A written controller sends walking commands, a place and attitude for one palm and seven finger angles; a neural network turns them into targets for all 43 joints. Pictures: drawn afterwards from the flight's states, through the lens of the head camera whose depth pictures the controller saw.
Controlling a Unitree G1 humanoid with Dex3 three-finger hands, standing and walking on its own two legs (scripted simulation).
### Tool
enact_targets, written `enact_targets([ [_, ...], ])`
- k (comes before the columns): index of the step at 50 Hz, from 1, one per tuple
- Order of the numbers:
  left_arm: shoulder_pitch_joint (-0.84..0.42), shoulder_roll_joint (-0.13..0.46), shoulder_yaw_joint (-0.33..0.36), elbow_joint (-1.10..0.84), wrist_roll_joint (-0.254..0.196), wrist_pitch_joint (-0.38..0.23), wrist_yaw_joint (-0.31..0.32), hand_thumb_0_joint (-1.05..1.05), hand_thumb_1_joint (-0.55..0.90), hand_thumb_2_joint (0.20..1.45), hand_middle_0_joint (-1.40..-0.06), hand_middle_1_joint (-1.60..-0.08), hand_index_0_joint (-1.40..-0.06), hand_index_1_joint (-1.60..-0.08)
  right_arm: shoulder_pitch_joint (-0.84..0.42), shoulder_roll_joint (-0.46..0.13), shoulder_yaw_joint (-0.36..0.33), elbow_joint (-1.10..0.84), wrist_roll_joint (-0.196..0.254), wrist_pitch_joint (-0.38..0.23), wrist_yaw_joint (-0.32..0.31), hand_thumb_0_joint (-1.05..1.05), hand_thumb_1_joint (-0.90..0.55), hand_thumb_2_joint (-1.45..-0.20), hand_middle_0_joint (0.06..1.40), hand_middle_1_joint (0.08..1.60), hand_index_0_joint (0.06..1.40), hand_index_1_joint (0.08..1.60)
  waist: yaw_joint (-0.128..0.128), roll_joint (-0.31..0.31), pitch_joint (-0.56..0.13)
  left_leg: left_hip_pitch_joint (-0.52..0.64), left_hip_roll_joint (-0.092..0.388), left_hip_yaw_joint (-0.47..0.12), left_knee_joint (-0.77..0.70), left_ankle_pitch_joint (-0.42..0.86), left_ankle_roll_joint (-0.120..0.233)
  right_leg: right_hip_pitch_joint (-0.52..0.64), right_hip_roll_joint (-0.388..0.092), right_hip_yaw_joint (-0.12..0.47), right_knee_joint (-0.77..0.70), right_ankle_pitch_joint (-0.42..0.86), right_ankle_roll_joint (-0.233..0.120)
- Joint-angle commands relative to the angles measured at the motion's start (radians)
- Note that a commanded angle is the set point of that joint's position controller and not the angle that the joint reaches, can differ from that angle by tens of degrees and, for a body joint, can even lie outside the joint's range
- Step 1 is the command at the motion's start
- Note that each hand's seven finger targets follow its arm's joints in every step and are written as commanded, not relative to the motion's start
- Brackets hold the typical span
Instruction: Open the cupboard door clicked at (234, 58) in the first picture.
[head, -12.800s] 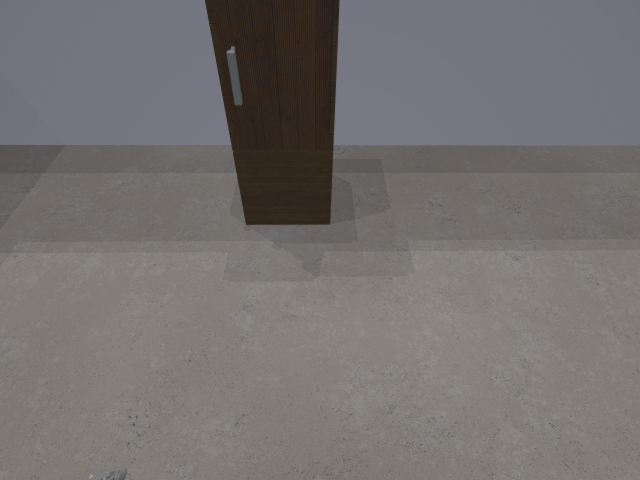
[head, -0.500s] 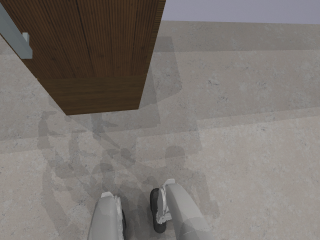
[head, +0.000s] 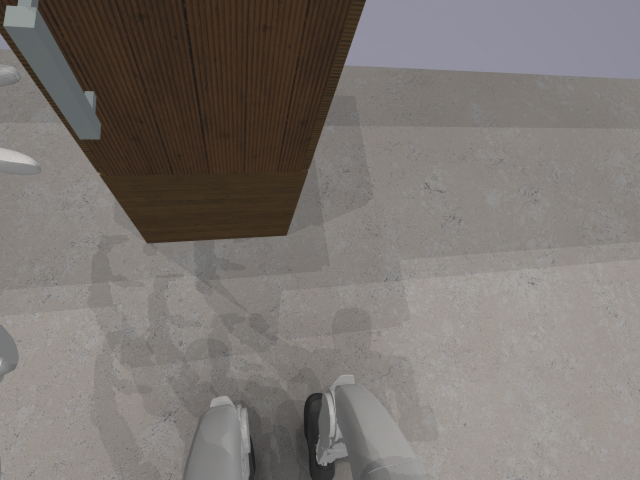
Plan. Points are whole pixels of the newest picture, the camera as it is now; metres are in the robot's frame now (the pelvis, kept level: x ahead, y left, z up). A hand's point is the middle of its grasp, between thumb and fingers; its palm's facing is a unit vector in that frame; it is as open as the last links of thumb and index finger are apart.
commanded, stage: move the hooked fingers beside the handle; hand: left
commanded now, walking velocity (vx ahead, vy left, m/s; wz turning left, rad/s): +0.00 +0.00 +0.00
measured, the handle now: (63, 69) +0.56 +0.24 +0.04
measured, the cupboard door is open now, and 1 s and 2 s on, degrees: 0 0 0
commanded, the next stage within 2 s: slide the fingers in behind the handle in 0.14 s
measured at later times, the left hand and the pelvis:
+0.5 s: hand (7, 108) +0.51 +0.29 +0.04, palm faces +0.03 -1.00 -0.02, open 14.0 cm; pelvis -0.01 -0.01 -0.01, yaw +0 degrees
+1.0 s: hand (21, 111) +0.51 +0.28 +0.04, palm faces +0.09 -1.00 -0.01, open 14.5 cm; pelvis +0.00 -0.01 +0.00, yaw +2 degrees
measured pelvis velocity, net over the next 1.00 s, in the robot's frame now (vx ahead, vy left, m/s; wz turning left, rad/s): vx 0.00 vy -0.01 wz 0.03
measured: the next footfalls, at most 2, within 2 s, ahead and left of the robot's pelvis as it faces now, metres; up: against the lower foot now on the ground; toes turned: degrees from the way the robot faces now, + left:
none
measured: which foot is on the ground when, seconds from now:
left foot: down 0.00-1.00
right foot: down 0.00-1.00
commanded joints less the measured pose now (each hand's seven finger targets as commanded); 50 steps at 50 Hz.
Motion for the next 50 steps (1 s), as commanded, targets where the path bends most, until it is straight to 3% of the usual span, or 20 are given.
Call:
enact_targets([
  [1, -0.381, 0.305, 0.028, -0.239, -0.018, -0.086, 0.007, 0.000, -0.500, 0.300, -0.300, -1.200, -0.300, -1.200, 0.225, -0.229, -0.087, -0.007, -0.004, 0.003, -0.017, 0.000, -0.900, -0.900, 0.200, 0.300, 0.200, 0.300, -0.003, 0.318, -0.561, 0.561, 0.024, -0.142, -0.135, 0.796, -0.089, 0.156, 0.036, 0.060, -0.043, 0.256, -0.022],
  [4, -0.364, 0.282, 0.023, -0.191, -0.027, -0.079, 0.008, 0.000, -0.500, 0.300, -0.300, -1.200, -0.300, -1.200, 0.215, -0.224, -0.084, -0.008, -0.004, 0.001, -0.017, 0.000, -0.900, -0.900, 0.200, 0.300, 0.200, 0.300, -0.014, 0.258, -0.534, 0.500, 0.020, -0.129, -0.126, 0.754, -0.075, 0.183, 0.037, 0.063, -0.045, 0.272, -0.018],
  [6, -0.365, 0.320, 0.042, -0.179, -0.022, -0.077, 0.006, 0.000, -0.500, 0.300, -0.300, -1.200, -0.300, -1.200, 0.212, -0.228, -0.082, -0.012, -0.003, -0.003, -0.019, 0.000, -0.900, -0.900, 0.200, 0.300, 0.200, 0.300, -0.009, 0.265, -0.533, 0.465, 0.016, -0.122, -0.122, 0.725, -0.070, 0.202, 0.037, 0.068, -0.038, 0.277, -0.020],
  [8, -0.364, 0.356, 0.059, -0.161, -0.014, -0.070, 0.007, 0.000, -0.500, 0.300, -0.300, -1.200, -0.300, -1.200, 0.204, -0.229, -0.077, -0.020, -0.003, -0.007, -0.022, 0.000, -0.900, -0.900, 0.200, 0.300, 0.200, 0.300, -0.011, 0.224, -0.525, 0.394, 0.010, -0.108, -0.116, 0.662, -0.054, 0.245, 0.036, 0.075, -0.033, 0.287, -0.018],
  [11, -0.383, 0.408, 0.090, -0.235, -0.007, -0.087, 0.004, 0.000, -0.500, 0.300, -0.300, -1.200, -0.300, -1.200, 0.211, -0.232, -0.080, -0.022, -0.006, -0.010, -0.020, 0.000, -0.900, -0.900, 0.200, 0.300, 0.200, 0.300, 0.012, 0.314, -0.603, 0.468, 0.016, -0.121, -0.112, 0.747, -0.071, 0.235, 0.034, 0.073, -0.017, 0.302, -0.023],
  [13, -0.346, 0.363, 0.076, -0.234, -0.024, -0.085, -0.004, 0.000, -0.500, 0.300, -0.300, -1.200, -0.300, -1.200, 0.211, -0.227, -0.083, -0.020, -0.003, -0.010, -0.015, 0.000, -0.900, -0.900, 0.200, 0.300, 0.200, 0.300, 0.009, 0.297, -0.611, 0.494, 0.019, -0.124, -0.108, 0.786, -0.072, 0.232, 0.036, 0.072, -0.024, 0.321, -0.020],
  [19, -0.376, 0.297, 0.014, -0.202, -0.030, -0.054, -0.016, 0.000, -0.500, 0.300, -0.300, -1.200, -0.300, -1.200, 0.209, -0.229, -0.077, -0.012, 0.005, -0.001, -0.017, 0.000, -0.900, -0.900, 0.200, 0.300, 0.200, 0.300, -0.015, 0.253, -0.545, 0.437, 0.015, -0.119, -0.122, 0.656, -0.054, 0.205, 0.036, 0.071, -0.038, 0.256, -0.015],
  [22, -0.402, 0.285, 0.010, -0.224, -0.030, -0.062, 0.001, 0.000, -0.500, 0.300, -0.300, -1.200, -0.300, -1.200, 0.215, -0.226, -0.079, -0.004, 0.002, -0.002, -0.017, 0.000, -0.900, -0.900, 0.200, 0.300, 0.200, 0.300, -0.015, 0.288, -0.569, 0.469, 0.013, -0.124, -0.119, 0.675, -0.064, 0.183, 0.035, 0.070, -0.036, 0.252, -0.018],
  [23, -0.407, 0.284, 0.014, -0.213, -0.031, -0.063, 0.009, 0.000, -0.500, 0.300, -0.300, -1.200, -0.300, -1.200, 0.213, -0.225, -0.079, 0.000, 0.001, -0.004, -0.017, 0.000, -0.900, -0.900, 0.200, 0.300, 0.200, 0.300, -0.021, 0.262, -0.556, 0.448, 0.013, -0.120, -0.117, 0.643, -0.059, 0.188, 0.035, 0.072, -0.039, 0.247, -0.017],
  [27, -0.399, 0.276, 0.013, -0.254, -0.020, -0.075, 0.035, 0.000, -0.500, 0.300, -0.300, -1.200, -0.300, -1.200, 0.219, -0.219, -0.081, -0.002, -0.004, -0.005, -0.012, 0.000, -0.900, -0.900, 0.200, 0.300, 0.200, 0.300, -0.001, 0.317, -0.605, 0.500, 0.013, -0.126, -0.121, 0.704, -0.070, 0.193, 0.033, 0.071, -0.033, 0.263, -0.022],
  [30, -0.422, 0.218, -0.037, -0.232, -0.015, -0.074, 0.048, 0.000, -0.500, 0.300, -0.300, -1.200, -0.300, -1.200, 0.216, -0.216, -0.079, 0.004, -0.003, -0.007, -0.010, 0.000, -0.900, -0.900, 0.200, 0.300, 0.200, 0.300, -0.030, 0.276, -0.543, 0.479, 0.014, -0.126, -0.128, 0.652, -0.061, 0.169, 0.036, 0.070, -0.046, 0.239, -0.021],
  [31, -0.442, 0.236, -0.031, -0.237, -0.010, -0.077, 0.052, 0.000, -0.500, 0.300, -0.300, -1.200, -0.300, -1.200, 0.216, -0.220, -0.079, 0.009, -0.003, -0.006, -0.012, 0.000, -0.900, -0.900, 0.200, 0.300, 0.200, 0.300, -0.026, 0.281, -0.544, 0.475, 0.014, -0.125, -0.133, 0.626, -0.063, 0.173, 0.034, 0.071, -0.048, 0.224, -0.020],
  [33, -0.452, 0.190, -0.065, -0.261, -0.010, -0.080, 0.056, 0.000, -0.500, 0.300, -0.300, -1.200, -0.300, -1.200, 0.220, -0.216, -0.084, 0.016, -0.006, -0.010, -0.013, 0.000, -0.900, -0.900, 0.200, 0.300, 0.200, 0.300, -0.030, 0.315, -0.566, 0.521, 0.014, -0.133, -0.138, 0.659, -0.071, 0.160, 0.032, 0.068, -0.052, 0.228, -0.021],
  [39, -0.458, 0.126, -0.099, -0.221, -0.021, -0.085, 0.064, 0.000, -0.500, 0.300, -0.300, -1.200, -0.300, -1.200, 0.219, -0.212, -0.086, 0.034, -0.008, -0.016, -0.013, 0.000, -0.900, -0.900, 0.200, 0.300, 0.200, 0.300, -0.048, 0.268, -0.533, 0.495, 0.009, -0.128, -0.143, 0.603, -0.064, 0.157, 0.034, 0.068, -0.064, 0.214, -0.022],
  [41, -0.468, 0.125, -0.106, -0.233, -0.016, -0.094, 0.067, 0.000, -0.500, 0.300, -0.300, -1.200, -0.300, -1.200, 0.222, -0.212, -0.084, 0.036, -0.009, -0.016, -0.013, 0.000, -0.900, -0.900, 0.200, 0.300, 0.200, 0.300, -0.040, 0.299, -0.537, 0.523, 0.010, -0.134, -0.147, 0.642, -0.072, 0.152, 0.032, 0.066, -0.060, 0.221, -0.026],
  [42, -0.479, 0.086, -0.131, -0.242, -0.019, -0.096, 0.069, 0.000, -0.500, 0.300, -0.300, -1.200, -0.300, -1.200, 0.221, -0.209, -0.088, 0.040, -0.011, -0.018, -0.012, 0.000, -0.900, -0.900, 0.200, 0.300, 0.200, 0.300, -0.052, 0.297, -0.543, 0.545, 0.011, -0.139, -0.147, 0.649, -0.075, 0.133, 0.033, 0.062, -0.063, 0.217, -0.024],
  [44, -0.478, 0.097, -0.122, -0.243, -0.018, -0.100, 0.079, 0.000, -0.500, 0.300, -0.300, -1.200, -0.300, -1.200, 0.223, -0.210, -0.089, 0.043, -0.013, -0.019, -0.012, 0.000, -0.900, -0.900, 0.200, 0.300, 0.200, 0.300, -0.048, 0.282, -0.544, 0.538, 0.011, -0.140, -0.148, 0.647, -0.075, 0.144, 0.032, 0.062, -0.063, 0.218, -0.025],
  [46, -0.491, 0.046, -0.158, -0.293, -0.019, -0.111, 0.080, 0.000, -0.500, 0.300, -0.300, -1.200, -0.300, -1.200, 0.229, -0.204, -0.095, 0.048, -0.017, -0.020, -0.008, 0.000, -0.900, -0.900, 0.200, 0.300, 0.200, 0.300, -0.046, 0.342, -0.591, 0.620, 0.015, -0.149, -0.146, 0.729, -0.088, 0.121, 0.031, 0.059, -0.064, 0.236, -0.028],
  [47, -0.447, 0.043, -0.148, -0.265, -0.022, -0.107, 0.083, 0.000, -0.500, 0.300, -0.300, -1.200, -0.300, -1.200, 0.230, -0.204, -0.097, 0.049, -0.016, -0.018, -0.006, 0.000, -0.900, -0.900, 0.200, 0.300, 0.200, 0.300, -0.036, 0.324, -0.576, 0.620, 0.016, -0.152, -0.152, 0.733, -0.092, 0.123, 0.033, 0.055, -0.067, 0.232, -0.029],
  [50, -0.449, 0.006, -0.173, -0.272, -0.024, -0.113, 0.091, 0.000, -0.500, 0.300, -0.300, -1.200, -0.300, -1.200, 0.227, -0.201, -0.099, 0.051, -0.016, -0.018, -0.005, 0.000, -0.900, -0.900, 0.200, 0.300, 0.200, 0.300, -0.049, 0.286, -0.557, 0.609, 0.015, -0.151, -0.151, 0.738, -0.085, 0.130, 0.033, 0.056, -0.072, 0.245, -0.030],
])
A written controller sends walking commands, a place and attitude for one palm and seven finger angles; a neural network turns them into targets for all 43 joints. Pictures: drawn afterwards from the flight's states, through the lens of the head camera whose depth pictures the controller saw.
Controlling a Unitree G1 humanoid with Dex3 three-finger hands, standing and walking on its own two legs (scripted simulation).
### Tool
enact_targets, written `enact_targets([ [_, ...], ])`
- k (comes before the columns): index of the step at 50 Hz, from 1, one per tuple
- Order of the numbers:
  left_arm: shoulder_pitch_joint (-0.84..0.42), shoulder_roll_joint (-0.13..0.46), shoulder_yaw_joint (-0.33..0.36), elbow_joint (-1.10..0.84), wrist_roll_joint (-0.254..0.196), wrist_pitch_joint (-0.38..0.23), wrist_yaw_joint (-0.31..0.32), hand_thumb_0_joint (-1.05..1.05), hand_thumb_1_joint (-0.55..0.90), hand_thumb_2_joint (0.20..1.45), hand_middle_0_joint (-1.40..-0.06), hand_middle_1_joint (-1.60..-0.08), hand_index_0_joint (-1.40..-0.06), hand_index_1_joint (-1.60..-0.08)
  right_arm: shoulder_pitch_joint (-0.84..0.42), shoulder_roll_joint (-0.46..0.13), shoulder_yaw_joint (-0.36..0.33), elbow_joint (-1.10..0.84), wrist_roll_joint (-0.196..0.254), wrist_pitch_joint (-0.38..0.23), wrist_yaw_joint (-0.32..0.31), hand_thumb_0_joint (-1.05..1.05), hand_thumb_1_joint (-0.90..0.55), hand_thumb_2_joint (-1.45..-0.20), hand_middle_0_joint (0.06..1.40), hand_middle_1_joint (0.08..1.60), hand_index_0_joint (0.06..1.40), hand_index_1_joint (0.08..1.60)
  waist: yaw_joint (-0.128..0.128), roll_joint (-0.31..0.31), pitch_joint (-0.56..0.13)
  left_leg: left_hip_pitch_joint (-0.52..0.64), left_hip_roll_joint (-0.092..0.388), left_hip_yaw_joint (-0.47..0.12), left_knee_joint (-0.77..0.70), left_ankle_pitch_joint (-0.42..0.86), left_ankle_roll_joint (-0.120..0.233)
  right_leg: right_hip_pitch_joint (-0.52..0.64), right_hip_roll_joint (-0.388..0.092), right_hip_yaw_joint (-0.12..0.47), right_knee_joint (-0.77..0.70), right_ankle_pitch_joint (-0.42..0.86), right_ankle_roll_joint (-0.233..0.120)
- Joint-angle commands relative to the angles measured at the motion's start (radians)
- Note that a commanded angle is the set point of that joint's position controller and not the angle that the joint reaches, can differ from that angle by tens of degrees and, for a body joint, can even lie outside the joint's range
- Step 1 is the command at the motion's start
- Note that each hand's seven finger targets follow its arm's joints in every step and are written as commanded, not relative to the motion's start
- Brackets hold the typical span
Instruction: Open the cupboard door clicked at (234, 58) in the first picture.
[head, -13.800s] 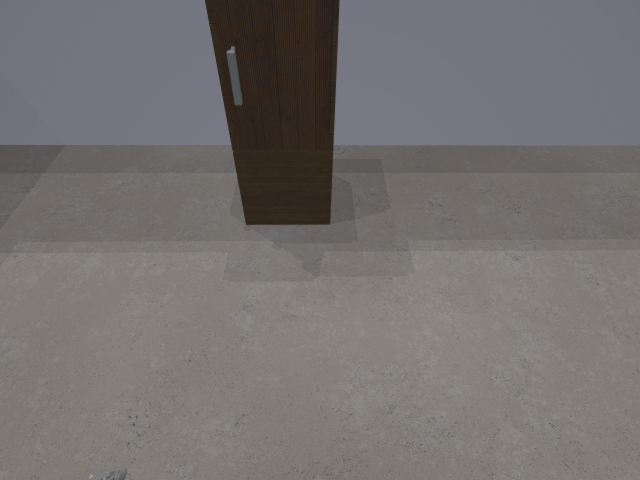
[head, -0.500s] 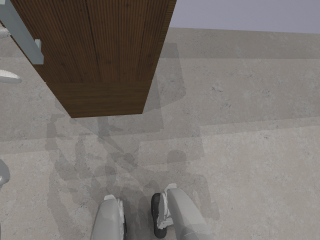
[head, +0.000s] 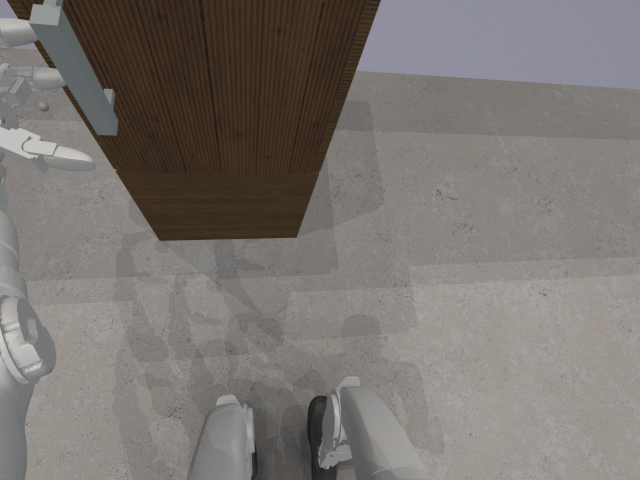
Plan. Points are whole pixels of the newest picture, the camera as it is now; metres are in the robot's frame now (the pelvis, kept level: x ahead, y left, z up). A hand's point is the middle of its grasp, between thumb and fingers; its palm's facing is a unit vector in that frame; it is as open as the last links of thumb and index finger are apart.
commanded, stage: slide the fingers in behind the handle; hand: left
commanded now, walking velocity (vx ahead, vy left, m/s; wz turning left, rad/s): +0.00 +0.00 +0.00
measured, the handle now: (84, 66) +0.57 +0.24 +0.04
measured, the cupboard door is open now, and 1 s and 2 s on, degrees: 0 0 2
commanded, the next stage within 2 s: close the thumb around the handle in 0.84 s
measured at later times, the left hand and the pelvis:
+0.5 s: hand (97, 106) +0.52 +0.22 +0.04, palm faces +0.02 -1.00 -0.04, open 14.0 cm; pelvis +0.00 +0.00 +0.00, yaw +0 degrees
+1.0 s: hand (99, 103) +0.52 +0.22 +0.04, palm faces +0.01 -1.00 -0.03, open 13.7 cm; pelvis -0.01 -0.01 +0.00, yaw -1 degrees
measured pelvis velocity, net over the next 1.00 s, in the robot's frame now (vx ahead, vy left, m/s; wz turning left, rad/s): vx -0.01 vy -0.01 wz -0.01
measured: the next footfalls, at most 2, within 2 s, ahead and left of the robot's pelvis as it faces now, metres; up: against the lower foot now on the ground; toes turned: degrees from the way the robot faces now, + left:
none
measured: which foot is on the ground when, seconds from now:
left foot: down 0.00-1.00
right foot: down 0.00-1.00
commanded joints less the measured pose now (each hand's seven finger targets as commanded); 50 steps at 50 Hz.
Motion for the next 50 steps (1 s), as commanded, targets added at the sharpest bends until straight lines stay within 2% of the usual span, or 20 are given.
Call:
enact_targets([
  [1, -0.471, 0.103, -0.084, -0.271, 0.005, -0.092, -0.036, 0.000, -0.500, 0.300, -0.300, -1.200, -0.300, -1.200, 0.216, -0.212, -0.078, -0.007, -0.002, 0.001, -0.009, 0.000, -0.900, -0.900, 0.200, 0.300, 0.200, 0.300, -0.073, 0.310, -0.557, 0.612, 0.029, -0.124, -0.148, 0.717, -0.071, 0.126, 0.044, 0.076, -0.082, 0.251, -0.015],
  [4, -0.455, 0.067, -0.106, -0.242, 0.010, -0.092, -0.023, 0.000, -0.500, 0.300, -0.300, -1.200, -0.300, -1.200, 0.214, -0.209, -0.081, 0.000, -0.004, 0.000, -0.005, 0.000, -0.900, -0.900, 0.200, 0.300, 0.200, 0.300, -0.074, 0.299, -0.522, 0.612, 0.027, -0.128, -0.159, 0.691, -0.075, 0.115, 0.045, 0.071, -0.090, 0.228, -0.017],
  [7, -0.464, 0.028, -0.136, -0.283, 0.009, -0.111, -0.015, 0.000, -0.500, 0.300, -0.300, -1.200, -0.300, -1.200, 0.215, -0.204, -0.086, 0.002, -0.007, -0.001, -0.002, 0.000, -0.900, -0.900, 0.200, 0.300, 0.200, 0.300, -0.072, 0.330, -0.562, 0.676, 0.029, -0.137, -0.162, 0.758, -0.087, 0.109, 0.043, 0.067, -0.090, 0.243, -0.020],
  [13, -0.460, -0.048, -0.177, -0.245, 0.000, -0.121, 0.002, 0.000, -0.500, 0.300, -0.300, -1.200, -0.300, -1.200, 0.202, -0.196, -0.089, 0.014, -0.007, 0.000, 0.000, 0.000, -0.900, -0.900, 0.200, 0.300, 0.200, 0.300, -0.086, 0.275, -0.507, 0.646, 0.026, -0.135, -0.168, 0.720, -0.083, 0.109, 0.043, 0.062, -0.098, 0.237, -0.018],
  [14, -0.465, -0.002, -0.128, -0.226, -0.007, -0.120, 0.013, 0.000, -0.500, 0.300, -0.300, -1.200, -0.300, -1.200, 0.202, -0.201, -0.088, 0.013, -0.007, 0.002, -0.003, 0.000, -0.900, -0.900, 0.200, 0.300, 0.200, 0.300, -0.080, 0.236, -0.494, 0.596, 0.022, -0.131, -0.170, 0.673, -0.076, 0.138, 0.043, 0.064, -0.095, 0.234, -0.019],
  [16, -0.435, 0.075, -0.046, -0.197, -0.009, -0.119, 0.040, 0.000, -0.500, 0.300, -0.300, -1.200, -0.300, -1.200, 0.200, -0.200, -0.081, -0.007, -0.006, 0.003, -0.005, 0.000, -0.900, -0.900, 0.200, 0.300, 0.200, 0.300, -0.050, 0.258, -0.526, 0.553, 0.012, -0.110, -0.163, 0.663, -0.069, 0.181, 0.041, 0.076, -0.080, 0.254, -0.021],
  [17, -0.426, 0.104, -0.016, -0.202, -0.005, -0.121, 0.057, 0.000, -0.500, 0.300, -0.300, -1.200, -0.300, -1.200, 0.195, -0.197, -0.077, -0.018, -0.007, 0.003, -0.004, 0.000, -0.900, -0.900, 0.200, 0.300, 0.200, 0.300, -0.042, 0.232, -0.533, 0.520, 0.010, -0.104, -0.160, 0.661, -0.065, 0.216, 0.040, 0.079, -0.072, 0.276, -0.020],
  [19, -0.411, 0.104, -0.026, -0.197, 0.022, -0.130, 0.080, 0.000, -0.500, 0.300, -0.300, -1.200, -0.300, -1.200, 0.184, -0.186, -0.072, -0.040, -0.007, 0.003, 0.005, 0.000, -0.900, -0.900, 0.200, 0.300, 0.200, 0.300, -0.043, 0.202, -0.512, 0.441, 0.003, -0.077, -0.151, 0.602, -0.046, 0.259, 0.040, 0.095, -0.067, 0.295, -0.015],
  [20, -0.422, 0.135, -0.014, -0.218, 0.037, -0.145, 0.086, 0.000, -0.500, 0.300, -0.300, -1.200, -0.300, -1.200, 0.186, -0.187, -0.072, -0.044, -0.009, 0.003, 0.004, 0.000, -0.900, -0.900, 0.200, 0.300, 0.200, 0.300, -0.038, 0.226, -0.509, 0.450, 0.006, -0.081, -0.150, 0.614, -0.050, 0.258, 0.039, 0.095, -0.057, 0.297, -0.018],
  [22, -0.381, 0.099, -0.044, -0.229, 0.051, -0.149, 0.083, 0.000, -0.500, 0.300, -0.300, -1.200, -0.300, -1.200, 0.184, -0.184, -0.075, -0.056, -0.007, 0.008, 0.012, 0.000, -0.900, -0.900, 0.200, 0.300, 0.200, 0.300, -0.025, 0.249, -0.549, 0.485, 0.007, -0.078, -0.151, 0.645, -0.054, 0.265, 0.041, 0.098, -0.056, 0.304, -0.017],
  [24, -0.378, 0.093, -0.037, -0.233, 0.030, -0.142, 0.070, 0.000, -0.500, 0.300, -0.300, -1.200, -0.300, -1.200, 0.183, -0.190, -0.079, -0.057, -0.002, 0.009, 0.012, 0.000, -0.900, -0.900, 0.200, 0.300, 0.200, 0.300, -0.034, 0.217, -0.552, 0.485, 0.009, -0.078, -0.153, 0.636, -0.050, 0.274, 0.043, 0.098, -0.064, 0.308, -0.013],
  [29, -0.360, 0.187, 0.046, -0.205, 0.012, -0.118, 0.058, 0.000, -0.500, 0.300, -0.300, -1.200, -0.300, -1.200, 0.177, -0.196, -0.070, -0.073, 0.006, 0.009, -0.003, 0.000, -0.900, -0.900, 0.200, 0.300, 0.200, 0.300, -0.018, 0.164, -0.544, 0.378, 0.003, -0.062, -0.155, 0.553, -0.033, 0.337, 0.040, 0.110, -0.053, 0.317, -0.010],
  [31, -0.378, 0.178, 0.032, -0.237, 0.019, -0.128, 0.060, 0.000, -0.500, 0.300, -0.300, -1.200, -0.300, -1.200, 0.181, -0.193, -0.072, -0.073, 0.006, 0.006, -0.002, 0.000, -0.900, -0.900, 0.200, 0.300, 0.200, 0.300, -0.015, 0.221, -0.566, 0.423, 0.006, -0.066, -0.151, 0.588, -0.040, 0.306, 0.039, 0.111, -0.047, 0.318, -0.010],
  [34, -0.354, 0.173, 0.037, -0.193, 0.013, -0.118, 0.058, 0.000, -0.500, 0.300, -0.300, -1.200, -0.300, -1.200, 0.182, -0.195, -0.071, -0.071, 0.008, 0.003, -0.002, 0.000, -0.900, -0.900, 0.200, 0.300, 0.200, 0.300, -0.025, 0.145, -0.531, 0.351, 0.002, -0.053, -0.148, 0.520, -0.028, 0.337, 0.040, 0.118, -0.055, 0.310, -0.006],
  [36, -0.363, 0.201, 0.050, -0.200, 0.015, -0.122, 0.051, 0.000, -0.500, 0.300, -0.300, -1.200, -0.300, -1.200, 0.184, -0.199, -0.071, -0.072, 0.009, 0.000, -0.006, 0.000, -0.900, -0.900, 0.200, 0.300, 0.200, 0.300, -0.017, 0.167, -0.548, 0.346, 0.000, -0.050, -0.146, 0.510, -0.027, 0.342, 0.037, 0.125, -0.051, 0.308, -0.007],
  [39, -0.374, 0.182, 0.035, -0.216, 0.013, -0.119, 0.045, 0.000, -0.500, 0.300, -0.300, -1.200, -0.300, -1.200, 0.184, -0.199, -0.073, -0.070, 0.009, -0.003, -0.007, 0.000, -0.900, -0.900, 0.200, 0.300, 0.200, 0.300, -0.020, 0.188, -0.560, 0.375, 0.002, -0.056, -0.146, 0.524, -0.030, 0.318, 0.037, 0.120, -0.049, 0.299, -0.006],
  [44, -0.386, 0.221, 0.056, -0.169, 0.016, -0.105, 0.043, 0.000, -0.500, 0.300, -0.300, -1.200, -0.300, -1.200, 0.187, -0.206, -0.068, -0.064, 0.012, -0.006, -0.011, 0.000, -0.900, -0.900, 0.200, 0.300, 0.200, 0.300, -0.028, 0.159, -0.512, 0.314, 0.001, -0.051, -0.143, 0.467, -0.023, 0.314, 0.037, 0.125, -0.053, 0.269, -0.004],
  [46, -0.432, 0.201, 0.028, -0.207, 0.021, -0.112, 0.042, 0.000, -0.500, 0.300, -0.300, -1.200, -0.300, -1.200, 0.191, -0.206, -0.070, -0.062, 0.009, -0.009, -0.012, 0.000, -0.900, -0.900, 0.200, 0.300, 0.200, 0.300, -0.033, 0.226, -0.550, 0.379, 0.002, -0.062, -0.143, 0.503, -0.031, 0.276, 0.035, 0.118, -0.045, 0.266, -0.007],
  [47, -0.412, 0.210, 0.043, -0.215, 0.022, -0.113, 0.045, 0.000, -0.500, 0.300, -0.300, -1.200, -0.300, -1.200, 0.198, -0.207, -0.074, -0.060, 0.007, -0.008, -0.011, 0.000, -0.900, -0.900, 0.200, 0.300, 0.200, 0.300, -0.020, 0.231, -0.581, 0.411, 0.004, -0.067, -0.140, 0.541, -0.036, 0.278, 0.035, 0.115, -0.042, 0.280, -0.008],
  [50, -0.421, 0.138, -0.007, -0.188, 0.014, -0.105, 0.048, 0.000, -0.332, 0.372, -0.312, -1.218, -0.312, -1.218, 0.199, -0.206, -0.074, -0.054, 0.008, -0.008, -0.009, 0.000, -0.900, -0.900, 0.200, 0.300, 0.200, 0.300, -0.049, 0.202, -0.534, 0.423, 0.009, -0.078, -0.140, 0.546, -0.037, 0.223, 0.038, 0.104, -0.047, 0.261, -0.007],
])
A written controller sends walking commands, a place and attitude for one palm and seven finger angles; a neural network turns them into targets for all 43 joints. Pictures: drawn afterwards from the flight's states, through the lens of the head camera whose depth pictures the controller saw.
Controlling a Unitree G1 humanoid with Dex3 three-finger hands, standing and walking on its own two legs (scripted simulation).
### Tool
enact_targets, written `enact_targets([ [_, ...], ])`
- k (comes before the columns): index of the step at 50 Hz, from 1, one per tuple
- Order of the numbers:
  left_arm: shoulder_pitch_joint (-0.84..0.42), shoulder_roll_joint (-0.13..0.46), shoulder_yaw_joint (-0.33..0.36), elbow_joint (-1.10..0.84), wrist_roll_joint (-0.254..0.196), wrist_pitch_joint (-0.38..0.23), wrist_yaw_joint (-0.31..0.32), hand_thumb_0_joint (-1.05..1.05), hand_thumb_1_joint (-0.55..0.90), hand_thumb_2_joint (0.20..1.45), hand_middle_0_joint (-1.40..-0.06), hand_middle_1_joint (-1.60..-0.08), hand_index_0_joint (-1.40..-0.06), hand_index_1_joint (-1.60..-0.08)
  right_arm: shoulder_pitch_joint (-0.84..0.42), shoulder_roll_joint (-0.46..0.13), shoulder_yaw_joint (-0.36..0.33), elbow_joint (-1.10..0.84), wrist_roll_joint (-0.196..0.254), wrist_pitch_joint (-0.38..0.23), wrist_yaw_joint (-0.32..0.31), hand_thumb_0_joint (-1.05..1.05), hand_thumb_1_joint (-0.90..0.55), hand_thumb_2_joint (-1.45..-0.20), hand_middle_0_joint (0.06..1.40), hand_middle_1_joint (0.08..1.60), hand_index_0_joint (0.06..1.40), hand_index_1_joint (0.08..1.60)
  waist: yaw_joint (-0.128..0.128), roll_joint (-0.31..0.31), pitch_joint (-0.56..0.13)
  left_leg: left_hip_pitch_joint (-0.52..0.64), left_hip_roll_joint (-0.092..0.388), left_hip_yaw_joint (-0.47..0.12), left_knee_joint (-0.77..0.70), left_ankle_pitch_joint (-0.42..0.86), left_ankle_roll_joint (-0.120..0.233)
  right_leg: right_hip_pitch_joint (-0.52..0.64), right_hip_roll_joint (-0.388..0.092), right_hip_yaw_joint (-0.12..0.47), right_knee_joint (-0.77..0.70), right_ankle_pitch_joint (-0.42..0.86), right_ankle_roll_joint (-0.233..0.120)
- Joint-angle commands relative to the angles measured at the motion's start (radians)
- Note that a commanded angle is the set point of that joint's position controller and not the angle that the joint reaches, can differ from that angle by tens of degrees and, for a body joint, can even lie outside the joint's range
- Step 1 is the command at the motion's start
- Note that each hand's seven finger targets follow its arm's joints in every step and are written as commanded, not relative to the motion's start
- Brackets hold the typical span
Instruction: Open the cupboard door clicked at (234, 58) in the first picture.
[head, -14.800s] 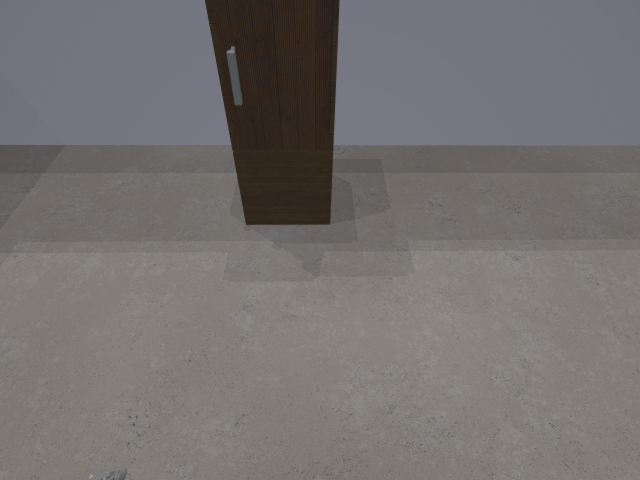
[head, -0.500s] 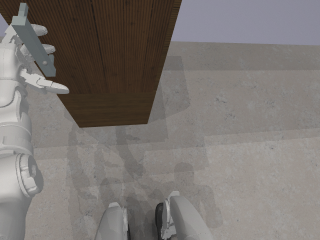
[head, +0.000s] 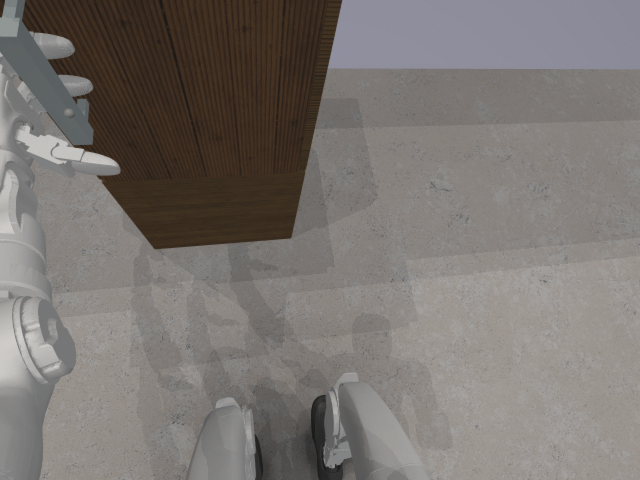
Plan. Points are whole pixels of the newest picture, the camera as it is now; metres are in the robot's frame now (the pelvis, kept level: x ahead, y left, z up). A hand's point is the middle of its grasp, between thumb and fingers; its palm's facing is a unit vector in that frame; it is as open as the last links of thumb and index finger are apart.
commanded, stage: close the thumb around the handle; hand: left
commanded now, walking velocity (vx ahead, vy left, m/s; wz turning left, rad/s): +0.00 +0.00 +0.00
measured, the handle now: (52, 77) +0.57 +0.25 +0.04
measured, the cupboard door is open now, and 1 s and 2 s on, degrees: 0 2 54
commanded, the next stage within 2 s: pull the door open along its arc in 0.64 s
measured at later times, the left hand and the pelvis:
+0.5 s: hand (69, 114) +0.52 +0.23 +0.05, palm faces +0.03 -1.00 -0.03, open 6.5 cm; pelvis +0.01 +0.00 +0.01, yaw +0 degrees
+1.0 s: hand (71, 127) +0.50 +0.22 +0.05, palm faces +0.02 -1.00 -0.03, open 5.9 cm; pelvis +0.01 +0.00 +0.01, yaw -1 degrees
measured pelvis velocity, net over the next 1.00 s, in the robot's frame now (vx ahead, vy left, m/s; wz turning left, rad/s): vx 0.01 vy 0.00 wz -0.01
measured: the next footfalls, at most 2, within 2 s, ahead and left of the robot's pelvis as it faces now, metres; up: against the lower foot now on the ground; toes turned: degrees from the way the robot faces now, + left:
none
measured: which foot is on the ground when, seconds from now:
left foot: down 0.00-1.00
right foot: down 0.00-1.00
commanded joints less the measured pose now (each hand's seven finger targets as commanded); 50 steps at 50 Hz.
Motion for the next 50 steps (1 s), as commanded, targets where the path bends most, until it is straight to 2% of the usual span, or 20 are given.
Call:
enact_targets([
  [1, -0.433, 0.230, -0.001, -0.197, -0.021, -0.057, 0.011, 0.000, -0.276, 0.396, -0.316, -1.224, -0.316, -1.224, 0.205, -0.199, -0.069, -0.017, 0.000, -0.004, -0.011, 0.000, -0.900, -0.900, 0.200, 0.300, 0.200, 0.300, -0.033, 0.185, -0.531, 0.398, 0.001, -0.108, -0.150, 0.528, -0.033, 0.264, 0.030, 0.072, -0.094, 0.265, 0.001],
  [2, -0.436, 0.259, 0.017, -0.214, -0.017, -0.060, 0.015, 0.000, -0.220, 0.420, -0.320, -1.230, -0.320, -1.230, 0.208, -0.201, -0.069, -0.020, -0.002, -0.004, -0.012, 0.000, -0.900, -0.900, 0.200, 0.300, 0.200, 0.300, -0.021, 0.200, -0.554, 0.400, -0.001, -0.109, -0.153, 0.527, -0.035, 0.283, 0.028, 0.073, -0.090, 0.267, -0.001],
  [5, -0.439, 0.225, -0.013, -0.241, -0.013, -0.066, 0.015, 0.000, -0.052, 0.492, -0.332, -1.248, -0.332, -1.248, 0.210, -0.197, -0.071, -0.020, -0.003, -0.006, -0.010, 0.000, -0.900, -0.900, 0.200, 0.300, 0.200, 0.300, -0.026, 0.222, -0.580, 0.453, 0.002, -0.118, -0.152, 0.582, -0.042, 0.265, 0.029, 0.066, -0.085, 0.285, -0.005],
  [6, -0.433, 0.237, 0.002, -0.250, -0.014, -0.070, 0.016, 0.000, 0.004, 0.516, -0.336, -1.254, -0.336, -1.254, 0.210, -0.196, -0.071, -0.018, -0.005, -0.006, -0.008, 0.000, -0.900, -0.900, 0.200, 0.300, 0.200, 0.300, -0.013, 0.242, -0.598, 0.463, 0.002, -0.116, -0.150, 0.594, -0.045, 0.274, 0.030, 0.068, -0.087, 0.291, -0.005],
  [8, -0.393, 0.233, 0.005, -0.222, -0.018, -0.065, 0.016, 0.000, 0.116, 0.564, -0.344, -1.266, -0.344, -1.266, 0.204, -0.195, -0.069, -0.020, -0.002, -0.003, -0.007, 0.000, -0.900, -0.900, 0.200, 0.300, 0.200, 0.300, -0.014, 0.193, -0.559, 0.431, 0.001, -0.113, -0.159, 0.569, -0.041, 0.293, 0.032, 0.068, -0.097, 0.286, -0.004],
  [11, -0.379, 0.207, -0.005, -0.237, -0.023, -0.068, 0.021, 0.000, 0.284, 0.636, -0.356, -1.284, -0.356, -1.284, 0.201, -0.191, -0.072, -0.024, -0.001, -0.003, -0.004, 0.000, -0.900, -0.900, 0.200, 0.300, 0.200, 0.300, -0.007, 0.218, -0.568, 0.446, 0.000, -0.107, -0.160, 0.579, -0.041, 0.290, 0.032, 0.070, -0.100, 0.292, -0.004],
  [13, -0.367, 0.240, 0.025, -0.212, -0.023, -0.064, 0.029, 0.000, 0.396, 0.684, -0.364, -1.296, -0.364, -1.296, 0.200, -0.192, -0.070, -0.026, -0.001, -0.002, -0.006, 0.000, -0.900, -0.900, 0.200, 0.300, 0.200, 0.300, -0.011, 0.143, -0.534, 0.385, -0.002, -0.101, -0.165, 0.532, -0.031, 0.331, 0.033, 0.073, -0.104, 0.293, -0.001],
  [16, -0.349, 0.241, 0.018, -0.251, -0.012, -0.081, 0.030, 0.000, 0.564, 0.756, -0.376, -1.314, -0.376, -1.314, 0.197, -0.187, -0.070, -0.035, -0.001, -0.003, -0.003, 0.000, -0.900, -0.900, 0.200, 0.300, 0.200, 0.300, 0.010, 0.215, -0.568, 0.425, -0.003, -0.098, -0.170, 0.575, -0.039, 0.337, 0.031, 0.076, -0.096, 0.315, -0.006],
  [20, -0.305, 0.230, 0.027, -0.239, -0.029, -0.085, 0.021, 0.000, 0.788, 0.852, -0.392, -1.338, -0.392, -1.338, 0.196, -0.187, -0.072, -0.043, 0.001, -0.002, -0.002, 0.000, -0.900, -0.900, 0.200, 0.300, 0.200, 0.300, 0.009, 0.145, -0.551, 0.391, -0.004, -0.093, -0.167, 0.576, -0.031, 0.375, 0.034, 0.079, -0.098, 0.348, -0.006],
  [22, -0.321, 0.217, 0.012, -0.247, -0.028, -0.087, 0.014, 0.000, 0.900, 0.900, -0.400, -1.350, -0.400, -1.350, 0.194, -0.184, -0.073, -0.037, 0.003, -0.002, -0.003, 0.000, -0.900, -0.900, 0.200, 0.300, 0.200, 0.300, 0.008, 0.174, -0.549, 0.403, -0.004, -0.091, -0.169, 0.572, -0.034, 0.362, 0.032, 0.080, -0.099, 0.339, -0.003],
  [24, -0.322, 0.184, -0.008, -0.227, -0.035, -0.080, 0.011, 0.000, 0.900, 0.900, -0.400, -1.350, -0.400, -1.350, 0.189, -0.184, -0.074, -0.032, 0.005, -0.003, -0.004, 0.000, -0.900, -0.900, 0.200, 0.300, 0.200, 0.300, -0.004, 0.158, -0.502, 0.392, -0.003, -0.087, -0.173, 0.545, -0.032, 0.339, 0.032, 0.078, -0.110, 0.314, 0.000],
  [27, -0.369, 0.207, 0.001, -0.265, -0.030, -0.094, 0.016, 0.000, 0.900, 0.900, -0.400, -1.350, -0.400, -1.350, 0.197, -0.187, -0.077, -0.024, 0.000, -0.006, -0.009, 0.000, -0.900, -0.900, 0.200, 0.300, 0.200, 0.300, 0.000, 0.203, -0.558, 0.456, 0.001, -0.105, -0.167, 0.609, -0.044, 0.311, 0.030, 0.071, -0.095, 0.318, -0.003],
  [28, -0.364, 0.185, -0.012, -0.275, -0.031, -0.096, 0.018, 0.000, 0.900, 0.900, -0.400, -1.350, -0.400, -1.350, 0.198, -0.184, -0.080, -0.022, 0.000, -0.006, -0.007, 0.000, -0.900, -0.900, 0.200, 0.300, 0.200, 0.300, 0.000, 0.214, -0.566, 0.482, 0.002, -0.107, -0.166, 0.639, -0.050, 0.303, 0.029, 0.069, -0.097, 0.323, -0.003],
  [29, -0.341, 0.160, -0.024, -0.255, -0.034, -0.093, 0.018, 0.000, 0.900, 0.900, -0.400, -1.350, -0.400, -1.350, 0.198, -0.182, -0.079, -0.021, -0.001, -0.007, -0.004, 0.000, -0.900, -0.900, 0.200, 0.300, 0.200, 0.300, -0.001, 0.195, -0.553, 0.479, 0.002, -0.108, -0.169, 0.632, -0.050, 0.301, 0.032, 0.065, -0.102, 0.315, -0.002],
  [31, -0.342, 0.166, -0.022, -0.259, -0.032, -0.100, 0.023, 0.000, 0.900, 0.900, -0.400, -1.350, -0.400, -1.350, 0.201, -0.185, -0.080, -0.020, -0.001, -0.005, -0.005, 0.000, -0.900, -0.900, 0.200, 0.300, 0.200, 0.300, -0.001, 0.187, -0.564, 0.490, 0.004, -0.113, -0.166, 0.659, -0.052, 0.299, 0.032, 0.064, -0.099, 0.325, -0.003],
  [33, -0.355, 0.165, -0.025, -0.232, -0.028, -0.096, 0.025, 0.000, 0.900, 0.900, -0.400, -1.350, -0.400, -1.350, 0.196, -0.185, -0.079, -0.013, -0.001, -0.004, -0.006, 0.000, -0.900, -0.900, 0.200, 0.300, 0.200, 0.300, -0.009, 0.170, -0.523, 0.450, 0.001, -0.106, -0.166, 0.611, -0.046, 0.302, 0.031, 0.068, -0.104, 0.315, -0.002],
  [36, -0.363, 0.164, -0.027, -0.247, -0.025, -0.103, 0.026, 0.000, 0.900, 0.900, -0.400, -1.350, -0.400, -1.350, 0.197, -0.184, -0.081, -0.013, -0.002, -0.004, -0.007, 0.000, -0.900, -0.900, 0.200, 0.300, 0.200, 0.300, -0.007, 0.191, -0.558, 0.477, 0.001, -0.111, -0.165, 0.637, -0.051, 0.298, 0.030, 0.067, -0.098, 0.322, -0.003],
  [37, -0.359, 0.161, -0.028, -0.224, -0.026, -0.098, 0.025, 0.000, 0.900, 0.900, -0.400, -1.350, -0.400, -1.350, 0.198, -0.186, -0.079, -0.011, -0.002, -0.003, -0.008, 0.000, -0.900, -0.900, 0.200, 0.300, 0.200, 0.300, -0.012, 0.161, -0.536, 0.456, 0.001, -0.109, -0.163, 0.617, -0.047, 0.299, 0.032, 0.067, -0.101, 0.318, -0.002],
  [38, -0.309, 0.234, 0.032, -0.208, -0.021, -0.096, 0.024, 0.000, 0.900, 0.900, -0.400, -1.350, -0.400, -1.350, 0.198, -0.192, -0.080, -0.017, -0.001, -0.003, -0.010, 0.000, -0.900, -0.900, 0.200, 0.300, 0.200, 0.300, 0.012, 0.148, -0.532, 0.420, -0.002, -0.102, -0.166, 0.599, -0.043, 0.336, 0.030, 0.072, -0.099, 0.323, -0.003],
  [50, 0.100, 0.123, 0.006, -0.414, -0.092, -0.059, -0.011, 0.000, 0.900, 0.900, -0.400, -1.350, -0.400, -1.350, 0.145, -0.173, -0.093, -0.111, 0.027, 0.003, 0.007, 0.000, -0.900, -0.900, 0.200, 0.300, 0.200, 0.300, 0.099, 0.117, -0.571, 0.430, -0.011, -0.059, -0.224, 0.660, -0.032, 0.502, 0.028, 0.083, -0.127, 0.427, -0.006],
])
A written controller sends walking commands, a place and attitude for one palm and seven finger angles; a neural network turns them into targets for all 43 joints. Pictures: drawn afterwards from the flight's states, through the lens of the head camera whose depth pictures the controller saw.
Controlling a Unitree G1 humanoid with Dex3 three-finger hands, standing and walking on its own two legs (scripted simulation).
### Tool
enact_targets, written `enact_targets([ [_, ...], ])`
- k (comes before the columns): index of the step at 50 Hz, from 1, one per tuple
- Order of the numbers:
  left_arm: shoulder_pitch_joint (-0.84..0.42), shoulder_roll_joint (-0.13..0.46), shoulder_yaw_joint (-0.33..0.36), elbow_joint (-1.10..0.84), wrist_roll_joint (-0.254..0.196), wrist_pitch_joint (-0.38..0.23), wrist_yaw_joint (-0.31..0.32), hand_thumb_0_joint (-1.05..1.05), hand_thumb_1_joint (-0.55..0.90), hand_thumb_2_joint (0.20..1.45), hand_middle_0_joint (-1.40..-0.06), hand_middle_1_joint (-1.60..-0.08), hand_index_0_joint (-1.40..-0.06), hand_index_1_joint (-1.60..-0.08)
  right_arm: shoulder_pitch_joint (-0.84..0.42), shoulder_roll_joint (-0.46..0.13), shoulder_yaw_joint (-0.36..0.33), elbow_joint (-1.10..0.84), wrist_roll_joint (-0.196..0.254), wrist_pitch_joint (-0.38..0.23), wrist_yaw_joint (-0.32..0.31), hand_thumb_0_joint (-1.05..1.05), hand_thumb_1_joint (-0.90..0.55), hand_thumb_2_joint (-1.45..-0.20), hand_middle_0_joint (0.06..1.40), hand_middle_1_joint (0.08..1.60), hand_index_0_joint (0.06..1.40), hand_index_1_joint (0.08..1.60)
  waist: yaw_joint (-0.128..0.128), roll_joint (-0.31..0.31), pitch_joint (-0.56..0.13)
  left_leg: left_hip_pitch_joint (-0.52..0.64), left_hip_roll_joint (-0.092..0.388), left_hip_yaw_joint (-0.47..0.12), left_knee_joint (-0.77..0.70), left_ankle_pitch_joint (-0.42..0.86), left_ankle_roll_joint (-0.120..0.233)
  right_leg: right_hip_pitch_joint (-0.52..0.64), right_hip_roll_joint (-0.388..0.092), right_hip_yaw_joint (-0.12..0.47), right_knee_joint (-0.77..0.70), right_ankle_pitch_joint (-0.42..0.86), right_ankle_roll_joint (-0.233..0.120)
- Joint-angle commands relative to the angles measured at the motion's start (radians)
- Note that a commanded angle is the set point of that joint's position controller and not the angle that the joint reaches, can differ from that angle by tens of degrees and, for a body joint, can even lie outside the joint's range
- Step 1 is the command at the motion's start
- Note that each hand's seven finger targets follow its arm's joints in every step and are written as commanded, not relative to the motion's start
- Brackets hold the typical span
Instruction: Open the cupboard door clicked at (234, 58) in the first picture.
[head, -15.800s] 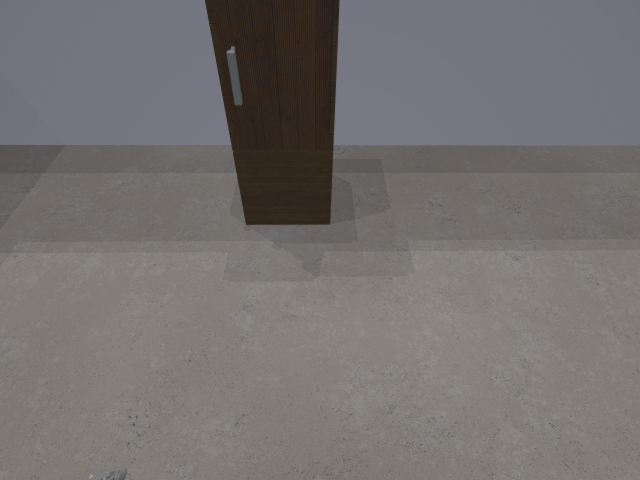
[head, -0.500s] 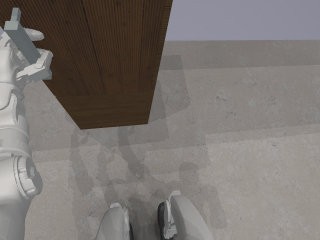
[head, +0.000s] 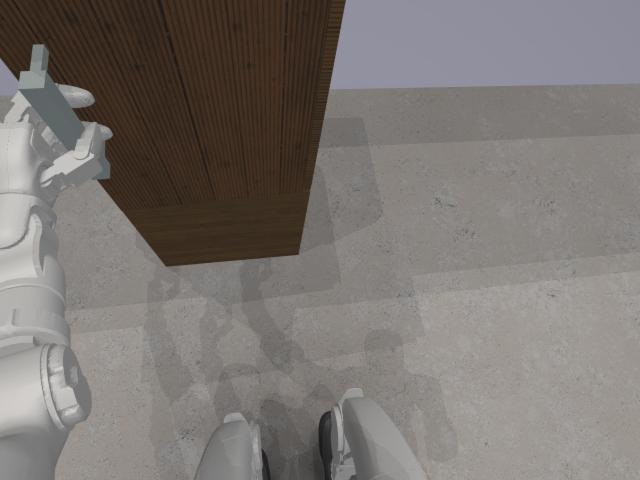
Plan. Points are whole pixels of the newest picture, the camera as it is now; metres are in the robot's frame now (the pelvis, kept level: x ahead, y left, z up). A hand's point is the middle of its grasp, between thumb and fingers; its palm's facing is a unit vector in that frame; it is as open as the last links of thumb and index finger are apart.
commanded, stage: pull the door open along its arc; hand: left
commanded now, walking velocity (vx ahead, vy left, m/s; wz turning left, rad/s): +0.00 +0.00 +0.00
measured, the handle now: (73, 119) +0.54 +0.26 +0.03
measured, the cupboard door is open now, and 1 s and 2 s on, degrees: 2 54 53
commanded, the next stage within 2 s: open thumb and fingers to let go in 0.70 s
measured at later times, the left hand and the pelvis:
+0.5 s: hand (178, 272) +0.35 +0.13 +0.04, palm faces +0.44 -0.90 +0.03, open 6.3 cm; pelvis +0.02 +0.00 +0.01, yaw +2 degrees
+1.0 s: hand (254, 315) +0.30 +0.05 +0.03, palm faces +0.45 -0.89 -0.06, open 6.8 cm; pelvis +0.01 -0.06 +0.01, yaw +6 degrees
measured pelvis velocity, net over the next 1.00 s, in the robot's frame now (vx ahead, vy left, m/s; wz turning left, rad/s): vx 0.01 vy -0.06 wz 0.11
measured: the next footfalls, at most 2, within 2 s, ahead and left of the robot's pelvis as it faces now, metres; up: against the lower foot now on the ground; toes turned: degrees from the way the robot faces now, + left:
none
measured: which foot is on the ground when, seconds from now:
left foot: down 0.00-1.00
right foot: down 0.00-1.00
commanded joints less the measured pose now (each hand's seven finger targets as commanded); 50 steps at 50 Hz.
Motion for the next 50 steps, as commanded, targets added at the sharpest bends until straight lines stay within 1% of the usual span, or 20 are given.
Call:
enact_targets([
  [1, -0.044, 0.181, 0.004, -0.274, -0.040, -0.050, -0.021, 0.000, 0.900, 0.900, -0.400, -1.350, -0.400, -1.350, 0.139, -0.180, -0.079, -0.085, 0.012, -0.015, -0.003, 0.000, -0.900, -0.900, 0.200, 0.300, 0.200, 0.300, 0.073, 0.102, -0.541, 0.329, -0.013, -0.083, -0.163, 0.664, -0.034, 0.429, 0.016, 0.051, -0.082, 0.432, -0.006],
  [4, 0.109, 0.107, -0.024, -0.390, -0.068, -0.049, -0.012, 0.000, 0.900, 0.900, -0.400, -1.350, -0.400, -1.350, 0.113, -0.169, -0.089, -0.112, 0.018, -0.025, 0.006, 0.000, -0.900, -0.900, 0.200, 0.300, 0.200, 0.300, 0.100, 0.094, -0.527, 0.331, -0.018, -0.066, -0.191, 0.683, -0.035, 0.486, 0.011, 0.050, -0.098, 0.464, -0.006],
  [8, 0.306, -0.025, -0.101, -0.519, -0.099, -0.058, 0.013, 0.000, 0.900, 0.900, -0.400, -1.350, -0.400, -1.350, 0.073, -0.154, -0.099, -0.134, 0.027, -0.048, 0.018, 0.000, -0.900, -0.900, 0.200, 0.300, 0.200, 0.300, 0.113, 0.047, -0.471, 0.339, -0.016, -0.056, -0.206, 0.706, -0.039, 0.489, 0.008, 0.042, -0.101, 0.475, -0.005],
  [9, 0.319, -0.062, 0.010, -0.624, -0.152, -0.068, 0.164, 0.000, 0.900, 0.900, -0.400, -1.350, -0.400, -1.350, 0.040, -0.131, -0.105, -0.152, 0.022, -0.060, 0.022, 0.000, -0.900, -0.900, 0.200, 0.300, 0.200, 0.300, 0.178, 0.069, -0.469, 0.319, -0.018, -0.054, -0.221, 0.709, -0.055, 0.493, 0.005, 0.028, -0.096, 0.458, -0.008],
  [10, 0.400, -0.158, -0.077, -0.631, -0.128, -0.069, 0.246, 0.000, 0.900, 0.900, -0.400, -1.350, -0.400, -1.350, 0.028, -0.126, -0.104, -0.145, 0.018, -0.072, 0.031, 0.000, -0.900, -0.900, 0.200, 0.300, 0.200, 0.300, 0.166, 0.068, -0.450, 0.335, -0.012, -0.058, -0.219, 0.721, -0.067, 0.464, 0.007, 0.020, -0.087, 0.443, -0.010],
  [13, 0.514, -0.297, -0.179, -0.772, -0.069, -0.084, 0.437, 0.000, 0.900, 0.900, -0.400, -1.350, -0.400, -1.350, 0.016, -0.107, -0.114, -0.138, -0.002, -0.085, 0.057, 0.000, -0.900, -0.900, 0.200, 0.300, 0.200, 0.300, 0.166, 0.078, -0.456, 0.387, -0.002, -0.057, -0.212, 0.799, -0.095, 0.451, 0.001, 0.014, -0.071, 0.455, -0.016],
  [14, 0.543, -0.340, -0.210, -0.792, -0.046, -0.086, 0.495, 0.000, 0.900, 0.900, -0.400, -1.350, -0.400, -1.350, 0.005, -0.102, -0.114, -0.138, -0.007, -0.085, 0.061, 0.000, -0.900, -0.900, 0.200, 0.300, 0.200, 0.300, 0.165, 0.049, -0.434, 0.381, -0.002, -0.055, -0.214, 0.787, -0.095, 0.457, -0.001, 0.013, -0.073, 0.458, -0.018],
  [17, 0.618, -0.459, -0.324, -0.902, 0.049, -0.101, 0.660, 0.000, 0.900, 0.900, -0.400, -1.350, -0.400, -1.350, -0.032, -0.077, -0.114, -0.149, -0.030, -0.086, 0.068, 0.000, -0.900, -0.900, 0.200, 0.300, 0.200, 0.300, 0.178, 0.038, -0.440, 0.401, -0.006, -0.056, -0.208, 0.791, -0.096, 0.474, -0.007, 0.014, -0.061, 0.472, -0.025],
  [19, 0.656, -0.509, -0.378, -0.918, 0.120, -0.096, 0.766, 0.000, 0.900, 0.900, -0.400, -1.350, -0.400, -1.350, -0.064, -0.068, -0.113, -0.155, -0.039, -0.084, 0.070, 0.000, -0.900, -0.900, 0.200, 0.300, 0.200, 0.300, 0.178, -0.010, -0.411, 0.370, -0.013, -0.057, -0.213, 0.723, -0.092, 0.484, -0.008, 0.013, -0.058, 0.454, -0.026],
  [20, 0.649, -0.514, -0.414, -0.924, 0.162, -0.096, 0.799, 0.000, 0.900, 0.900, -0.400, -1.350, -0.400, -1.350, -0.069, -0.066, -0.113, -0.155, -0.045, -0.085, 0.065, 0.000, -0.900, -0.900, 0.200, 0.300, 0.200, 0.300, 0.164, -0.072, -0.403, 0.350, -0.014, -0.065, -0.208, 0.686, -0.085, 0.489, -0.005, 0.016, -0.059, 0.454, -0.026],
  [21, 0.684, -0.532, -0.440, -0.923, 0.197, -0.096, 0.823, 0.000, 0.900, 0.900, -0.400, -1.350, -0.400, -1.350, -0.081, -0.056, -0.115, -0.155, -0.047, -0.085, 0.061, 0.000, -0.900, -0.900, 0.200, 0.300, 0.200, 0.300, 0.175, -0.066, -0.411, 0.349, -0.019, -0.059, -0.212, 0.667, -0.084, 0.502, -0.009, 0.022, -0.057, 0.458, -0.025],
  [25, 0.739, -0.582, -0.541, -0.971, 0.271, -0.087, 0.848, 0.000, 0.900, 0.900, -0.400, -1.350, -0.400, -1.350, -0.121, -0.031, -0.109, -0.156, -0.052, -0.095, 0.039, 0.000, -0.900, -0.900, 0.200, 0.300, 0.200, 0.300, 0.178, -0.063, -0.403, 0.352, -0.033, -0.052, -0.214, 0.612, -0.078, 0.522, -0.015, 0.032, -0.074, 0.463, -0.029],
  [29, 0.902, -0.686, -0.645, -1.045, 0.260, -0.068, 0.842, 0.000, 0.900, 0.900, -0.400, -1.350, -0.400, -1.350, -0.177, 0.001, -0.093, -0.167, -0.050, -0.121, 0.029, 0.000, -0.900, -0.900, 0.200, 0.300, 0.200, 0.300, 0.189, -0.063, -0.389, 0.362, -0.043, -0.042, -0.226, 0.570, -0.072, 0.561, -0.021, 0.028, -0.091, 0.475, -0.026],
  [33, 1.059, -0.725, -0.704, -1.122, 0.281, -0.037, 0.842, 0.000, 0.900, 0.900, -0.400, -1.350, -0.400, -1.350, -0.225, 0.019, -0.076, -0.189, -0.053, -0.148, 0.027, 0.000, -0.900, -0.900, 0.200, 0.300, 0.200, 0.300, 0.198, -0.094, -0.350, 0.316, -0.055, -0.039, -0.220, 0.499, -0.065, 0.580, -0.027, 0.029, -0.091, 0.479, -0.027],
  [36, 0.970, -0.761, -0.749, -1.108, 0.312, -0.018, 0.870, 0.000, 0.900, 0.900, -0.400, -1.350, -0.400, -1.350, -0.246, 0.025, -0.066, -0.175, -0.058, -0.170, 0.021, 0.000, -0.900, -0.900, 0.200, 0.300, 0.200, 0.300, 0.172, -0.056, -0.313, 0.286, -0.061, -0.046, -0.193, 0.440, -0.062, 0.522, -0.034, 0.041, -0.090, 0.448, -0.026],
  [38, 0.903, -0.772, -0.750, -1.075, 0.321, -0.014, 0.894, 0.000, 0.900, 0.900, -0.400, -1.350, -0.400, -1.350, -0.239, 0.025, -0.066, -0.156, -0.064, -0.184, 0.016, 0.000, -0.900, -0.900, 0.200, 0.300, 0.200, 0.300, 0.160, -0.054, -0.316, 0.276, -0.064, -0.051, -0.173, 0.424, -0.064, 0.498, -0.038, 0.048, -0.083, 0.443, -0.024],
  [40, 0.738, -0.720, -0.705, -1.039, 0.332, -0.018, 0.918, 0.000, 0.900, 0.900, -0.400, -1.350, -0.400, -1.350, -0.227, 0.015, -0.070, -0.131, -0.065, -0.188, 0.004, 0.000, -0.900, -0.900, 0.200, 0.300, 0.200, 0.300, 0.134, -0.082, -0.295, 0.251, -0.065, -0.058, -0.154, 0.385, -0.062, 0.465, -0.045, 0.062, -0.089, 0.399, -0.019],
  [41, 0.737, -0.722, -0.692, -1.013, 0.329, -0.020, 0.921, 0.000, 0.830, 0.870, -0.395, -1.342, -0.395, -1.342, -0.228, 0.014, -0.076, -0.125, -0.071, -0.190, 0.000, 0.000, -0.900, -0.900, 0.200, 0.300, 0.200, 0.300, 0.151, -0.070, -0.327, 0.242, -0.069, -0.051, -0.150, 0.363, -0.062, 0.482, -0.051, 0.076, -0.092, 0.383, -0.015],
  [45, 0.761, -0.682, -0.653, -1.006, 0.292, -0.024, 0.900, 0.000, 0.550, 0.750, -0.375, -1.313, -0.375, -1.313, -0.212, 0.017, -0.082, -0.128, -0.062, -0.195, -0.012, 0.000, -0.900, -0.900, 0.200, 0.300, 0.200, 0.300, 0.164, -0.128, -0.388, 0.204, -0.078, -0.046, -0.145, 0.330, -0.064, 0.594, -0.077, 0.135, -0.124, 0.439, 0.004],
  [50, 0.724, -0.632, -0.609, -0.996, 0.267, -0.045, 0.874, 0.000, 0.200, 0.600, -0.350, -1.275, -0.350, -1.275, -0.217, 0.013, -0.085, -0.119, -0.058, -0.204, -0.025, 0.000, -0.900, -0.900, 0.200, 0.300, 0.200, 0.300, 0.155, -0.161, -0.354, 0.127, -0.079, -0.051, -0.128, 0.254, -0.063, 0.634, -0.110, 0.217, -0.174, 0.366, 0.023],
])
